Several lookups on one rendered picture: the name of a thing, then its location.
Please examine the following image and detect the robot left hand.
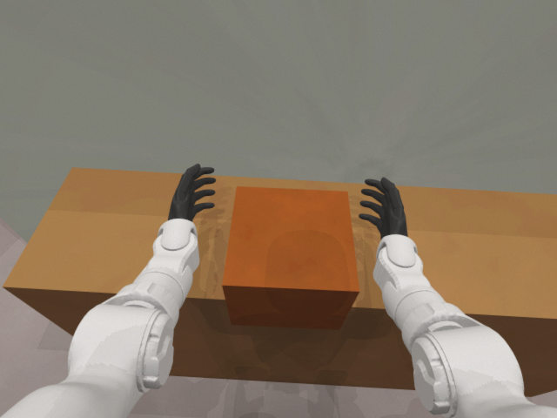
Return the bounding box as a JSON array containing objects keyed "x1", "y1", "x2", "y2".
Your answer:
[{"x1": 168, "y1": 164, "x2": 216, "y2": 222}]

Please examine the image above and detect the robot right hand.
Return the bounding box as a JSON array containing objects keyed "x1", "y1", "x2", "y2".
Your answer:
[{"x1": 359, "y1": 177, "x2": 408, "y2": 239}]

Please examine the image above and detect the robot left upper arm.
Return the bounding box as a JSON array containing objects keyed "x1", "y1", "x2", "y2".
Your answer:
[{"x1": 0, "y1": 304, "x2": 174, "y2": 418}]

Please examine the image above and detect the right robot forearm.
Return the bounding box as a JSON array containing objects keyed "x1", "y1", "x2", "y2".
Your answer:
[{"x1": 373, "y1": 234, "x2": 524, "y2": 394}]

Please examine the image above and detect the pedestal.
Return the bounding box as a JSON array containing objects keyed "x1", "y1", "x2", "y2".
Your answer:
[{"x1": 2, "y1": 167, "x2": 557, "y2": 397}]

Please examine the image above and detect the robot right upper arm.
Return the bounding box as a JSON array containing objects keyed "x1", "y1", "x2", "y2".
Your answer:
[{"x1": 412, "y1": 326, "x2": 557, "y2": 418}]

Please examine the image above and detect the left robot forearm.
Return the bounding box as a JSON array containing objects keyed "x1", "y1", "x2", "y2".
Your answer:
[{"x1": 68, "y1": 219, "x2": 199, "y2": 373}]

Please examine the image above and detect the carton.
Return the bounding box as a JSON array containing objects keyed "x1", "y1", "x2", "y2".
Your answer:
[{"x1": 222, "y1": 186, "x2": 359, "y2": 330}]

